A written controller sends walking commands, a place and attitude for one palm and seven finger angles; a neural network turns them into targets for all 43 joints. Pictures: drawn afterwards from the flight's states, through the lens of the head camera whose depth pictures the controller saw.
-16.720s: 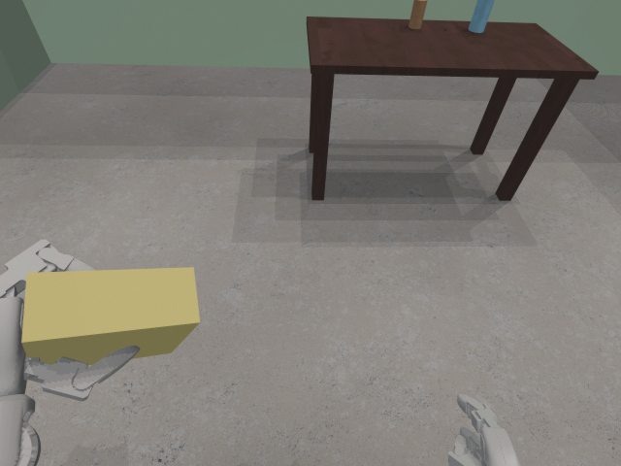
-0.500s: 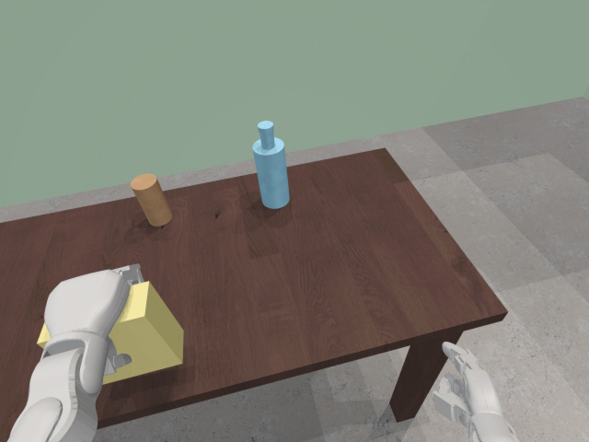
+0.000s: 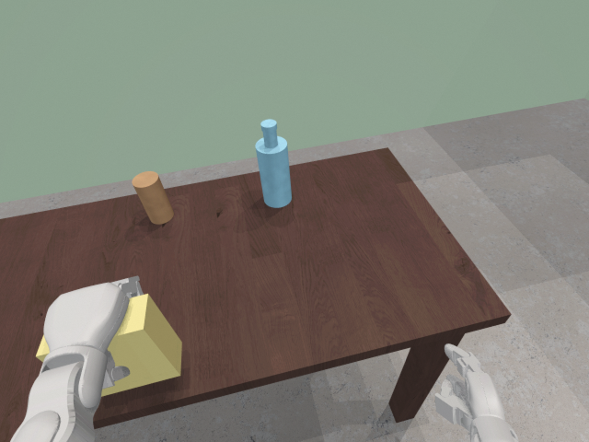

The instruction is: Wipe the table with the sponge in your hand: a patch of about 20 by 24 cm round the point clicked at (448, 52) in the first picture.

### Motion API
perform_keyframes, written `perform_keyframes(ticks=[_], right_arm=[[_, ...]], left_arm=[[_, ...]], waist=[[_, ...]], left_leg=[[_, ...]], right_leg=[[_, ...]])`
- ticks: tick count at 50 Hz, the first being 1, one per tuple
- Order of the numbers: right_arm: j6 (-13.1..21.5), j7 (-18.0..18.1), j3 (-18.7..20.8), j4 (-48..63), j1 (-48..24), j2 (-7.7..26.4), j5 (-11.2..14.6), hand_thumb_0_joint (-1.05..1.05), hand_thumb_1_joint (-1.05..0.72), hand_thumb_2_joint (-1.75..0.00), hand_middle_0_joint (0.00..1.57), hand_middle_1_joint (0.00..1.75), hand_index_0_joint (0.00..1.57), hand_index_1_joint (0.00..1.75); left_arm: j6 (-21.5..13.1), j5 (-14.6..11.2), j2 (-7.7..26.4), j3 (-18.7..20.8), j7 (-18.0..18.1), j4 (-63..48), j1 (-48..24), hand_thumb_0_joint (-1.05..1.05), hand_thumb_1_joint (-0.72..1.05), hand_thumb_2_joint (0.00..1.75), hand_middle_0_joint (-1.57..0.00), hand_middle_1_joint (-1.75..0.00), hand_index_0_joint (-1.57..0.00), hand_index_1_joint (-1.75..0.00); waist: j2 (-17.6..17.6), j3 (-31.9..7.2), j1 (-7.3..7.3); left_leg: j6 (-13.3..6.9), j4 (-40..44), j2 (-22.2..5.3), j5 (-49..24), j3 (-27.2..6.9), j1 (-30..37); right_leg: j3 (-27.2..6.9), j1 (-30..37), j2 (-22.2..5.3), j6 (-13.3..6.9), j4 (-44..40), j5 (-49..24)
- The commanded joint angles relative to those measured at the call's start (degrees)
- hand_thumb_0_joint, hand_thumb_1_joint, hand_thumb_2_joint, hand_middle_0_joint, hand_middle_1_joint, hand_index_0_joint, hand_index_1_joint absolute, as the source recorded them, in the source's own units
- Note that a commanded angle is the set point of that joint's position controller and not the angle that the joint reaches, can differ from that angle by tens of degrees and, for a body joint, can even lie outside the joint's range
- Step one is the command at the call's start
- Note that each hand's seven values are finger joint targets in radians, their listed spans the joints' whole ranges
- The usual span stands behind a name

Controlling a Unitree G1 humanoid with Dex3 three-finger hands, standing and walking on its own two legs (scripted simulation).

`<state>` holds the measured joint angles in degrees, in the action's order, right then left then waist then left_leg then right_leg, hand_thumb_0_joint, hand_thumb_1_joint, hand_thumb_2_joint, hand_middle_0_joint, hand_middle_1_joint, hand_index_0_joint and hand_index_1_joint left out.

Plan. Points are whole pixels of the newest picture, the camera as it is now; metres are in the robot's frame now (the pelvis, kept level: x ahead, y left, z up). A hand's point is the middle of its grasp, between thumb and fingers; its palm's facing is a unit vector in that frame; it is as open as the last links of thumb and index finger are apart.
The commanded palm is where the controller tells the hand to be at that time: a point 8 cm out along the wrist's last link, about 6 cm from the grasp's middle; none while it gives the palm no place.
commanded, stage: move the sponge above the wiping area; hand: left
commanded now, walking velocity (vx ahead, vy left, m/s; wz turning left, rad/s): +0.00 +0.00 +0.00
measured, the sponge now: (126, 356) +0.20 +0.29 -0.01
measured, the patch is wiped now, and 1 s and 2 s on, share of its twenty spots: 0.00 0.00 0.00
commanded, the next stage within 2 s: lower the sponge onto the table in 1.02 s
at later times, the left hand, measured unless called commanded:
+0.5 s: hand (122, 334) +0.21 +0.29 +0.03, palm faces -0.06 -0.09 -0.99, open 9.7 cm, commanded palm +0.20 +0.28 +0.10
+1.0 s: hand (117, 340) +0.20 +0.29 +0.03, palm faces -0.06 -0.10 -0.99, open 9.7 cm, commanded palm +0.19 +0.28 +0.10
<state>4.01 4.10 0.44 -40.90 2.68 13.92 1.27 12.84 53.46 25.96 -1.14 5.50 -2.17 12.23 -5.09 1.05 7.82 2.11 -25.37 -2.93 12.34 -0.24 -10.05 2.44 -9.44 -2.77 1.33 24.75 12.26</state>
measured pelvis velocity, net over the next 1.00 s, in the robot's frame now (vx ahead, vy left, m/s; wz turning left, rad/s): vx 0.00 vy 0.00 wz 0.00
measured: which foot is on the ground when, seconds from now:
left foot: down 0.00-1.00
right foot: down 0.00-1.00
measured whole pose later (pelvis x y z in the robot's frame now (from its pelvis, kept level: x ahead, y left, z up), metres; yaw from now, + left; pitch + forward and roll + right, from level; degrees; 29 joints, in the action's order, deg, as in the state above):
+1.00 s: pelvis +0.00 +0.00 +0.00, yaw +0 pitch -2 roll +0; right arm 3.6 3.8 0.7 -40.6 2.8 14.1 1.4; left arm 14.0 54.3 24.9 -2.4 6.7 -0.7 12.8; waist -5.0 0.5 7.9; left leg 2.3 -26.4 -3.1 13.1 -0.6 -10.8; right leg 2.7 -10.1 -2.5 1.2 25.7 13.1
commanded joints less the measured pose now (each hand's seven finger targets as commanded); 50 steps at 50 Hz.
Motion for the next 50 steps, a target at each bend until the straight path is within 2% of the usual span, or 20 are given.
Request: perform_keyframes(ticks=[1,7,9,10,14,16,18,19,23,25,29,30,34,35,38,39,40,44,45,50], right_arm=[[3.3,0.4,1.9,9.4,-10.6,6.3,0.0,0.00,-0.90,-0.90,0.20,0.30,0.20,0.30],[3.0,0.3,1.8,9.6,-10.7,6.0,0.2,0.00,-0.90,-0.90,0.20,0.30,0.20,0.30],[2.7,0.4,1.6,9.3,-11.5,6.3,0.1,0.00,-0.90,-0.90,0.20,0.30,0.20,0.30],[3.0,0.3,1.5,10.0,-10.9,5.7,0.3,0.00,-0.90,-0.90,0.20,0.30,0.20,0.30],[2.9,0.2,1.9,9.7,-11.2,6.3,0.0,0.00,-0.90,-0.90,0.20,0.30,0.20,0.30],[2.8,0.2,1.9,9.2,-10.4,6.2,0.2,0.00,-0.90,-0.90,0.20,0.30,0.20,0.30],[2.7,0.0,2.1,9.6,-10.5,6.2,0.2,0.00,-0.90,-0.90,0.20,0.30,0.20,0.30],[2.7,0.0,1.9,9.6,-11.0,6.4,0.2,0.00,-0.90,-0.90,0.20,0.30,0.20,0.30],[2.7,0.1,2.2,9.3,-10.2,6.4,0.2,0.00,-0.90,-0.90,0.20,0.30,0.20,0.30],[3.1,0.2,1.8,9.9,-10.4,5.9,0.4,0.00,-0.90,-0.90,0.20,0.30,0.20,0.30],[3.3,0.4,2.3,9.5,-10.6,6.3,0.0,0.00,-0.90,-0.90,0.20,0.30,0.20,0.30],[3.5,0.3,2.1,10.0,-9.9,5.7,0.2,0.00,-0.90,-0.90,0.20,0.30,0.20,0.30],[2.9,-0.2,2.3,9.7,-10.9,6.3,0.2,0.00,-0.90,-0.90,0.20,0.30,0.20,0.30],[3.0,-0.3,2.0,10.0,-10.4,6.0,0.4,0.00,-0.90,-0.90,0.20,0.30,0.20,0.30],[2.5,-0.3,2.2,9.6,-10.4,6.5,0.4,0.00,-0.90,-0.90,0.20,0.30,0.20,0.30],[2.3,-0.3,2.1,9.7,-11.5,6.7,0.3,0.00,-0.90,-0.90,0.20,0.30,0.20,0.30],[2.6,-0.5,1.8,10.7,-10.7,5.9,0.4,0.00,-0.90,-0.90,0.20,0.30,0.20,0.30],[2.4,-0.2,2.0,9.8,-10.9,6.4,0.2,0.00,-0.90,-0.90,0.20,0.30,0.20,0.30],[2.6,-0.3,1.8,10.3,-10.4,6.0,0.3,0.00,-0.90,-0.90,0.20,0.30,0.20,0.30],[3.3,0.4,1.9,9.9,-10.2,5.7,0.1,0.00,-0.90,-0.90,0.20,0.30,0.20,0.30]], left_arm=[[-0.4,2.0,12.8,8.5,3.1,-11.2,-11.7,0.00,0.10,1.30,-1.20,-1.60,-1.20,-1.60],[0.1,2.0,9.9,5.6,3.3,-9.8,-12.1,0.00,0.10,1.30,-1.20,-1.60,-1.20,-1.60],[0.7,2.6,12.3,7.6,3.5,-9.0,-13.5,0.00,0.10,1.30,-1.20,-1.60,-1.20,-1.60],[0.4,2.5,8.9,4.3,3.5,-10.5,-14.8,0.00,0.10,1.30,-1.20,-1.60,-1.20,-1.60],[0.7,2.8,12.2,7.9,4.2,-9.6,-12.1,0.00,0.10,1.30,-1.20,-1.60,-1.20,-1.60],[0.8,3.1,11.4,7.3,4.4,-7.5,-12.2,0.00,0.10,1.30,-1.20,-1.60,-1.20,-1.60],[0.9,2.8,9.7,5.7,4.4,-8.2,-11.7,0.00,0.10,1.30,-1.20,-1.60,-1.20,-1.60],[1.2,2.8,11.6,7.7,4.6,-8.7,-11.8,0.00,0.10,1.30,-1.20,-1.60,-1.20,-1.60],[0.9,3.0,9.8,5.5,4.5,-6.8,-12.6,0.00,0.10,1.30,-1.20,-1.60,-1.20,-1.60],[0.6,2.8,8.8,4.2,4.5,-8.8,-14.7,0.00,0.10,1.30,-1.20,-1.60,-1.20,-1.60],[-0.2,3.3,12.3,7.8,5.3,-9.8,-13.8,0.00,0.10,1.30,-1.20,-1.60,-1.20,-1.60],[-0.4,3.0,9.4,5.3,5.4,-10.6,-13.8,0.00,0.10,1.30,-1.20,-1.60,-1.20,-1.60],[1.0,2.5,10.6,7.2,5.3,-9.5,-10.0,0.00,0.10,1.30,-1.20,-1.60,-1.20,-1.60],[1.1,2.4,8.3,4.7,5.1,-10.4,-11.2,0.00,0.10,1.30,-1.20,-1.60,-1.20,-1.60],[2.0,2.3,10.7,7.0,4.7,-8.7,-8.6,0.00,0.10,1.30,-1.20,-1.60,-1.20,-1.60],[2.4,2.6,12.2,8.4,4.5,-9.9,-8.8,0.00,0.10,1.30,-1.20,-1.60,-1.20,-1.60],[2.1,2.3,9.0,5.4,4.3,-12.1,-8.8,0.00,0.10,1.30,-1.20,-1.60,-1.20,-1.60],[1.7,2.2,12.3,8.5,4.0,-10.9,-8.5,0.00,0.10,1.30,-1.20,-1.60,-1.20,-1.60],[1.2,2.3,9.6,5.7,3.8,-12.1,-9.9,0.00,0.10,1.30,-1.20,-1.60,-1.20,-1.60],[-0.5,2.6,9.6,5.0,4.0,-12.0,-13.6,0.00,0.10,1.30,-1.20,-1.60,-1.20,-1.60]], waist=[[1.8,-10.6,-0.27],[1.0,-9.2,-0.71],[1.1,-9.0,-0.29],[0.9,-11.1,-1.08],[0.4,-11.3,0.09],[3.1,-10.7,-0.36],[1.7,-10.5,-0.28],[1.0,-11.1,-0.04],[2.8,-9.9,-0.70],[1.3,-10.6,-1.14],[-0.5,-12.4,-0.08],[0.4,-12.5,-0.82],[1.8,-11.2,0.01],[1.5,-11.7,-0.67],[3.8,-10.6,0.09],[2.0,-10.4,0.34],[1.3,-11.7,-0.14],[2.5,-9.3,-0.13],[1.9,-9.9,-0.82],[0.6,-10.5,-1.04]], left_leg=[[-3.3,3.2,3.4,-9.1,-0.4,4.0],[-3.3,3.4,3.3,-7.9,-0.1,3.5],[-3.1,3.8,3.6,-6.5,-0.8,3.3],[-3.4,3.6,3.4,-6.9,0.0,3.4],[-3.2,3.3,3.6,-8.3,-0.6,3.8],[-3.2,2.8,3.4,-9.1,-0.3,3.0],[-3.2,2.8,3.5,-9.0,-0.2,3.1],[-3.1,3.1,3.5,-8.6,-0.6,3.4],[-3.4,2.3,3.5,-8.2,0.0,3.0],[-3.5,2.6,3.6,-6.8,-0.1,3.0],[-3.4,2.1,3.7,-9.5,-0.7,4.5],[-3.5,1.9,3.5,-10.0,-0.1,4.1],[-3.2,2.3,3.4,-10.2,-0.8,3.9],[-3.4,2.2,3.3,-10.4,-0.1,3.5],[-3.3,2.1,3.4,-10.4,-0.2,3.1],[-3.2,2.4,3.5,-10.2,-0.6,3.5],[-3.5,2.2,3.5,-10.7,-0.1,3.4],[-3.4,1.9,3.6,-9.8,-0.8,3.9],[-3.5,1.8,3.5,-9.7,-0.1,3.6],[-3.7,2.0,3.7,-8.1,-0.1,4.5]], right_leg=[[-0.9,0.4,2.5,-4.3,-4.5,-4.2],[-0.5,-0.6,2.4,-4.1,-4.7,-3.3],[-1.9,-0.6,3.0,-4.6,-5.0,-2.0],[-0.3,-0.4,2.6,-4.2,-4.2,-2.4],[-1.8,0.5,3.0,-4.7,-4.3,-3.8],[-0.6,-0.2,2.8,-4.3,-4.0,-4.2],[-0.5,-0.3,2.5,-4.2,-4.0,-4.5],[-1.6,0.2,3.0,-4.7,-4.0,-4.1],[-0.7,-1.3,2.5,-4.1,-4.2,-3.9],[-0.4,-1.3,2.6,-4.1,-3.8,-2.3],[-2.0,-0.2,2.9,-4.8,-3.8,-4.7],[-0.3,-0.5,2.6,-4.3,-3.2,-5.1],[-1.9,-0.1,2.9,-4.6,-3.8,-5.4],[-0.3,-0.1,2.5,-4.2,-3.3,-5.8],[-0.8,0.4,2.4,-4.1,-3.6,-6.5],[-2.1,0.6,2.7,-4.6,-3.9,-5.8],[-0.3,0.9,2.3,-4.2,-3.2,-6.2],[-2.5,-0.2,2.9,-4.5,-4.5,-5.4],[-0.9,-0.6,2.4,-4.1,-4.1,-5.1],[-1.0,-1.4,2.6,-4.2,-4.5,-3.1]])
